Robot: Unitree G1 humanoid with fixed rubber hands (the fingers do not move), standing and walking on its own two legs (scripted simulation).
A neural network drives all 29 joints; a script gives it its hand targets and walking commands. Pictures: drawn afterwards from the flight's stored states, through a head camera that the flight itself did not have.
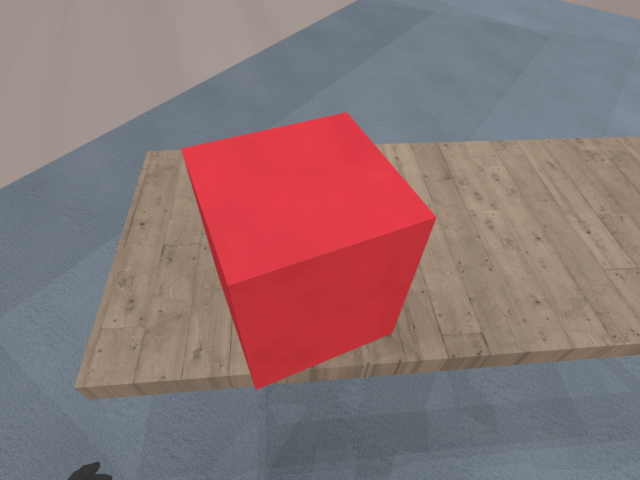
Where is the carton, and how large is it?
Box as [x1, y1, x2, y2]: [181, 112, 435, 389]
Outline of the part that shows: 346,112 181,148 216,269 256,389 391,333 435,219 435,216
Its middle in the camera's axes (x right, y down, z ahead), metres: -0.03 +0.02 +0.51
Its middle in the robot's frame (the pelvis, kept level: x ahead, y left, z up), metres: +0.39 +0.03 +0.07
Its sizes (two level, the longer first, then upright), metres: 0.210 0.200 0.250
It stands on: a table, 0.69 m high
